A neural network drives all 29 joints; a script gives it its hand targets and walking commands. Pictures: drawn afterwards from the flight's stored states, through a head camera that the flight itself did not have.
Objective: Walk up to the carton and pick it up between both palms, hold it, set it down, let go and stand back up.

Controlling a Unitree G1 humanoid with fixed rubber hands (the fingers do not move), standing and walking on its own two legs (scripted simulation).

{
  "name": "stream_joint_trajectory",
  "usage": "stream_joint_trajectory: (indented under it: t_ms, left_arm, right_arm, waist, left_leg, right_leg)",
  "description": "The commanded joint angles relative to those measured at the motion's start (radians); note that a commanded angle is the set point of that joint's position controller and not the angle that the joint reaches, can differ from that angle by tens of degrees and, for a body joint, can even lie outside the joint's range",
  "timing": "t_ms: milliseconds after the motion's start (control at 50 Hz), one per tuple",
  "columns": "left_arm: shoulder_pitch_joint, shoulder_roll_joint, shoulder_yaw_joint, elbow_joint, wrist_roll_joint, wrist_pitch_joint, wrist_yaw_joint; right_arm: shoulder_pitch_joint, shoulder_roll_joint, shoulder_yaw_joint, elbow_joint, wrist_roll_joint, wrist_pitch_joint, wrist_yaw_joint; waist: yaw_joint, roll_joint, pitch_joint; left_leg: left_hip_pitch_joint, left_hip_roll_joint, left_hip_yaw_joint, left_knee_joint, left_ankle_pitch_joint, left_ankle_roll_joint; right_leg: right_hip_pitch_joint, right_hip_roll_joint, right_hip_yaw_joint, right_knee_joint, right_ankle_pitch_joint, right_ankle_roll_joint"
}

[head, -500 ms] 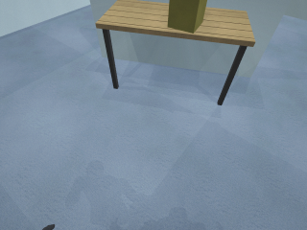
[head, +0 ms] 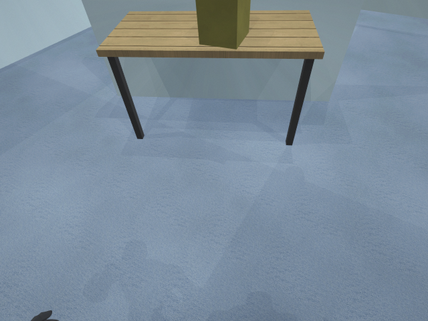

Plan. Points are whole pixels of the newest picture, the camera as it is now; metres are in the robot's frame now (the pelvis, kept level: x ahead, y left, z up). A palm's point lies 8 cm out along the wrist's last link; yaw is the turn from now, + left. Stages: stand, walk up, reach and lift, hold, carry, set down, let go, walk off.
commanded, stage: walk up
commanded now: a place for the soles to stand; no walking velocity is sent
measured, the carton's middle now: (224, 11) +1.43 -0.04 +0.01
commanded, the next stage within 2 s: none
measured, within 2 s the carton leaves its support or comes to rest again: neither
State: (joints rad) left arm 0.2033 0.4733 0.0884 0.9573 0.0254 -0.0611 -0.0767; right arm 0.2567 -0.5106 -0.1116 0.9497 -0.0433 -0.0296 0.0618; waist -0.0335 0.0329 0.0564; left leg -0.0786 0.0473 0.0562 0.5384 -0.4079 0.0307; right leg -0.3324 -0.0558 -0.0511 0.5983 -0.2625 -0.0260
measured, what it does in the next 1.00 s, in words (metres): walks ahead: left foot, then right foot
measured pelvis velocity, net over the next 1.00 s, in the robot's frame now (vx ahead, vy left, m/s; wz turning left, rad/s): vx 0.42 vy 0.03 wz -0.02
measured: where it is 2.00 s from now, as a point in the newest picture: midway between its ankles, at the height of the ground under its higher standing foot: (194, 214)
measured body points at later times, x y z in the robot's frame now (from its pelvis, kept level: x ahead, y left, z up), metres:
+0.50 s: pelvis +0.20 +0.02 -0.01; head +0.22 +0.02 +0.44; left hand +0.22 +0.37 -0.10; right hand +0.37 -0.30 -0.09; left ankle +0.32 +0.15 -0.73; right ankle +0.08 -0.11 -0.72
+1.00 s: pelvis +0.42 +0.03 +0.00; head +0.43 -0.01 +0.44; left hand +0.48 +0.38 -0.06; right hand +0.51 -0.31 -0.12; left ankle +0.40 +0.15 -0.67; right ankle +0.45 -0.09 -0.73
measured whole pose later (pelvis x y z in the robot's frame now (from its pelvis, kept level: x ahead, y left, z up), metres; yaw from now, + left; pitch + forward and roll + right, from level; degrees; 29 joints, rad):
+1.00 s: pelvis +0.42 +0.03 +0.00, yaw -1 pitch -3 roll -1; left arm 0.34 0.46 0.07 0.81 0.00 -0.12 -0.01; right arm 0.27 -0.49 -0.06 0.79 -0.01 -0.02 0.06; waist 0.02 0.12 0.09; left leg -0.43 0.02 -0.04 1.10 -0.44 0.02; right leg -0.29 -0.02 -0.09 0.61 -0.27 -0.03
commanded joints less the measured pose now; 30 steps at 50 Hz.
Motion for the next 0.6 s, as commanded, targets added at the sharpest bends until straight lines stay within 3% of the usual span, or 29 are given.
stream_joint_trajectory:
  t_ms: [0, 20, 40, 60, 80, 100, 140, 160, 180, 200, 240, 260, 280, 300, 360, 380, 400, 420, 440, 460, 480, 500, 520, 540, 580]
  left_arm:
    - [0.322, 0.367, 0.092, -0.011, 0.011, -0.03, 0.046]
    - [0.127, 0.349, 0.075, -0.07, -0.011, -0.034, 0.049]
    - [0.049, 0.302, 0.06, -0.094, -0.022, -0.037, 0.052]
    - [0.009, 0.262, 0.053, -0.103, -0.029, -0.041, 0.058]
    - [0.011, 0.224, 0.047, -0.105, -0.028, -0.045, 0.057]
    - [0.012, 0.207, 0.041, -0.111, -0.03, -0.047, 0.055]
    - [0.035, 0.217, 0.046, -0.112, -0.027, -0.052, 0.052]
    - [0.063, 0.229, 0.051, -0.116, -0.021, -0.056, 0.054]
    - [0.075, 0.233, 0.055, -0.117, -0.019, -0.057, 0.057]
    - [0.074, 0.241, 0.057, -0.126, -0.016, -0.06, 0.059]
    - [0.093, 0.231, 0.058, -0.127, -0.016, -0.059, 0.059]
    - [0.08, 0.236, 0.064, -0.131, -0.016, -0.059, 0.055]
    - [0.12, 0.236, 0.063, -0.129, -0.016, -0.058, 0.055]
    - [0.137, 0.235, 0.06, -0.125, -0.017, -0.055, 0.054]
    - [0.151, 0.241, 0.056, -0.143, -0.018, -0.056, 0.059]
    - [0.161, 0.243, 0.051, -0.137, -0.019, -0.054, 0.061]
    - [0.144, 0.253, 0.049, -0.153, -0.011, -0.05, 0.064]
    - [0.113, 0.264, 0.049, -0.159, -0.01, -0.047, 0.066]
    - [0.093, 0.258, 0.045, -0.179, -0.006, -0.043, 0.068]
    - [0.122, 0.195, 0.025, -0.186, -0.019, -0.044, 0.07]
    - [0.151, 0.142, 0.003, -0.222, -0.038, -0.046, 0.068]
    - [0.169, 0.18, 0.01, -0.225, -0.036, -0.043, 0.069]
    - [0.158, 0.206, 0.006, -0.202, -0.038, -0.041, 0.073]
    - [0.172, 0.2, 0.003, -0.19, -0.043, -0.038, 0.066]
    - [0.233, 0.196, 0.012, -0.152, -0.035, -0.03, 0.053]
  right_arm:
    - [-0.133, -0.037, 0.027, -0.176, 0.012, -0.016, -0.002]
    - [-0.096, -0.134, 0.008, -0.142, 0.024, -0.009, -0.014]
    - [-0.073, -0.169, -0.001, -0.121, 0.03, -0.011, -0.015]
    - [-0.028, -0.183, -0.002, -0.092, 0.033, -0.011, -0.013]
    - [0.003, -0.171, 0.0, -0.087, 0.029, -0.011, -0.011]
    - [0.025, -0.174, -0.01, -0.075, 0.02, -0.006, -0.002]
    - [-0.002, -0.148, -0.016, -0.102, 0.022, 0.0, 0.016]
    - [-0.022, -0.132, -0.014, -0.112, 0.02, 0.004, 0.022]
    - [-0.047, -0.125, -0.013, -0.13, 0.018, 0.006, 0.023]
    - [-0.07, -0.12, -0.015, -0.14, 0.015, 0.008, 0.025]
    - [-0.108, -0.114, -0.017, -0.167, 0.014, 0.001, 0.032]
    - [-0.122, -0.105, -0.015, -0.18, 0.009, 0.002, 0.036]
    - [-0.146, -0.098, -0.016, -0.188, 0.007, 0.003, 0.038]
    - [-0.178, -0.096, -0.02, -0.192, 0.009, 0.003, 0.04]
    - [-0.216, -0.085, -0.011, -0.217, 0.008, -0.002, 0.042]
    - [-0.227, -0.075, -0.014, -0.228, 0.01, -0.004, 0.04]
    - [-0.201, -0.085, -0.015, -0.224, 0.013, -0.006, 0.043]
    - [-0.137, -0.099, -0.024, -0.214, 0.014, -0.007, 0.04]
    - [0.002, -0.118, -0.038, -0.181, 0.015, -0.019, 0.034]
    - [0.139, -0.16, -0.059, -0.156, 0.004, -0.032, 0.018]
    - [0.2, -0.251, -0.089, -0.161, 0.001, -0.031, 0.003]
    - [0.144, -0.267, -0.089, -0.2, 0.033, -0.031, 0.001]
    - [0.08, -0.228, -0.072, -0.212, 0.052, -0.03, -0.002]
    - [0.03, -0.2, -0.06, -0.226, 0.056, -0.031, -0.003]
    - [-0.025, -0.146, -0.031, -0.24, 0.051, -0.039, -0.007]
  waist:
    - [0.2, -0.411, -0.072]
    - [0.11, -0.146, -0.007]
    - [0.063, -0.036, 0.072]
    - [0.038, -0.063, 0.074]
    - [0.036, -0.103, 0.099]
    - [0.028, -0.084, 0.07]
    - [0.036, -0.121, 0.081]
    - [0.044, -0.123, 0.08]
    - [0.054, -0.134, 0.097]
    - [0.055, -0.134, 0.109]
    - [0.059, -0.094, 0.09]
    - [0.05, -0.115, 0.085]
    - [0.077, -0.104, 0.066]
    - [0.085, -0.116, 0.087]
    - [0.077, -0.106, 0.081]
    - [0.083, -0.138, 0.098]
    - [0.063, -0.142, 0.062]
    - [0.023, -0.125, 0.046]
    - [-0.049, -0.077, -0.018]
    - [-0.103, 0.073, -0.127]
    - [-0.129, 0.25, -0.194]
    - [-0.076, 0.189, -0.246]
    - [-0.04, 0.062, -0.146]
    - [-0.01, 0.049, -0.072]
    - [0.042, 0.094, -0.008]
  left_leg:
    - [-0.693, -0.159, -0.15, 0.657, -0.236, 0.015]
    - [-0.635, -0.079, -0.29, 0.721, -0.129, 0.009]
    - [-0.624, -0.016, -0.289, 0.696, -0.029, 0.002]
    - [-0.577, 0.01, -0.256, 0.621, 0.046, -0.014]
    - [-0.555, 0.03, -0.247, 0.557, 0.09, -0.027]
    - [-0.508, 0.028, -0.223, 0.518, 0.12, -0.045]
    - [-0.467, 0.047, -0.177, 0.426, 0.157, -0.063]
    - [-0.479, 0.042, -0.166, 0.413, 0.177, -0.063]
    - [-0.517, 0.038, -0.176, 0.367, 0.182, -0.063]
    - [-0.519, 0.054, -0.162, 0.333, 0.195, -0.065]
    - [-0.518, 0.06, -0.132, 0.234, 0.24, -0.056]
    - [-0.516, 0.074, -0.115, 0.189, 0.245, -0.045]
    - [-0.51, 0.068, -0.101, 0.16, 0.242, -0.036]
    - [-0.506, 0.072, -0.084, 0.138, 0.251, -0.035]
    - [-0.475, 0.029, -0.034, 0.081, 0.255, -0.009]
    - [-0.44, 0.03, -0.023, 0.062, 0.225, -0.002]
    - [-0.379, 0.02, -0.022, 0.074, 0.202, 0.016]
    - [-0.304, 0.006, -0.02, 0.057, 0.185, 0.028]
    - [-0.125, -0.017, -0.023, -0.029, 0.189, 0.047]
    - [0.099, 0.001, -0.078, -0.092, 0.154, 0.093]
    - [0.274, 0.23, -0.461, -0.167, 0.057, 0.195]
    - [0.224, 0.345, -0.675, -0.255, 0.008, 0.263]
    - [0.101, 0.329, -0.576, -0.274, -0.031, 0.245]
    - [0.034, 0.3, -0.485, -0.277, -0.014, 0.228]
    - [-0.12, 0.241, -0.33, -0.304, 0.017, 0.184]
  right_leg:
    - [0.442, -0.328, 0.811, -0.505, -0.593, -0.111]
    - [0.282, -0.395, 0.903, -0.576, -0.712, -0.166]
    - [0.228, -0.362, 0.713, -0.5, -0.594, -0.192]
    - [0.226, -0.278, 0.558, -0.461, -0.445, -0.15]
    - [0.221, -0.243, 0.441, -0.462, -0.337, -0.122]
    - [0.19, -0.205, 0.346, -0.456, -0.234, -0.114]
    - [0.127, -0.187, 0.262, -0.476, -0.206, -0.119]
    - [0.151, -0.175, 0.25, -0.477, -0.225, -0.118]
    - [0.17, -0.198, 0.262, -0.484, -0.233, -0.123]
    - [0.148, -0.203, 0.245, -0.489, -0.218, -0.15]
    - [0.211, -0.169, 0.196, -0.463, -0.121, -0.127]
    - [0.233, -0.173, 0.16, -0.449, -0.077, -0.141]
    - [0.283, -0.183, 0.17, -0.417, -0.032, -0.132]
    - [0.275, -0.169, 0.142, -0.4, 0.018, -0.123]
    - [0.321, -0.182, 0.123, -0.329, 0.361, -0.131]
    - [0.301, -0.175, 0.105, -0.296, 0.407, -0.125]
    - [0.284, -0.195, 0.105, -0.277, 0.406, -0.148]
    - [0.269, -0.196, 0.104, -0.201, 0.463, -0.145]
    - [0.238, -0.149, 0.049, 0.007, 0.506, -0.122]
    - [0.132, -0.08, -0.01, 0.301, 0.472, -0.088]
    - [-0.152, 0.058, -0.054, 0.594, 0.164, -0.023]
    - [-0.231, 0.101, 0.091, 0.69, -0.275, -0.044]
    - [-0.238, 0.056, 0.158, 0.692, -0.227, -0.052]
    - [-0.236, 0.033, 0.14, 0.668, -0.16, -0.039]
    - [-0.175, -0.021, 0.125, 0.54, -0.121, -0.021]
